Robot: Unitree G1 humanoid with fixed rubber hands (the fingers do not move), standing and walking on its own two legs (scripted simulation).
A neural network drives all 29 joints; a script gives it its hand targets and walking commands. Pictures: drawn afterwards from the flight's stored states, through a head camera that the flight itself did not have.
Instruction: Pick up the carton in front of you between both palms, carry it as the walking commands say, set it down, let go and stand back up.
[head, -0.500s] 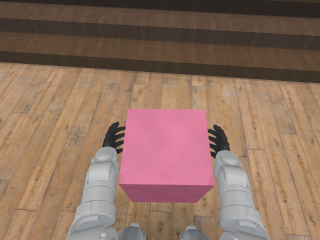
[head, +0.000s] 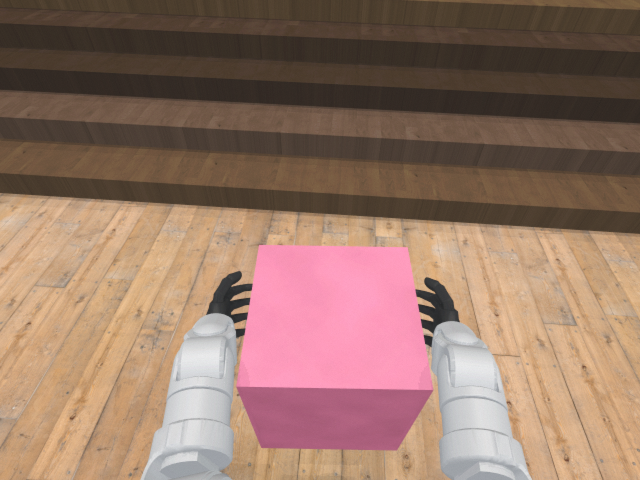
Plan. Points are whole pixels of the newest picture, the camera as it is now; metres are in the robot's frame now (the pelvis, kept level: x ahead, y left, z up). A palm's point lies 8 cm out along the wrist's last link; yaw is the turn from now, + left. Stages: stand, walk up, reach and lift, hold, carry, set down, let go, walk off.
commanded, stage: reach and lift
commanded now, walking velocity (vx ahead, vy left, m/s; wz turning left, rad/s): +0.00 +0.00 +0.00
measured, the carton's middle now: (331, 352) +0.30 +0.00 -0.05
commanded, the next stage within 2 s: hold in 0.80 s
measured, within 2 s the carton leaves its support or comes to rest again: neither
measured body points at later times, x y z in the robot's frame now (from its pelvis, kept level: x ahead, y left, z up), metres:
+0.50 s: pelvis +0.02 +0.00 +0.01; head -0.01 +0.00 +0.46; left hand +0.32 +0.15 +0.03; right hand +0.32 -0.15 +0.03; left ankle +0.03 +0.13 -0.74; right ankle +0.03 -0.13 -0.74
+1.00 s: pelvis +0.01 +0.00 +0.01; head -0.03 +0.00 +0.46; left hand +0.31 +0.15 +0.05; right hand +0.31 -0.15 +0.05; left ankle +0.03 +0.13 -0.74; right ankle +0.03 -0.13 -0.74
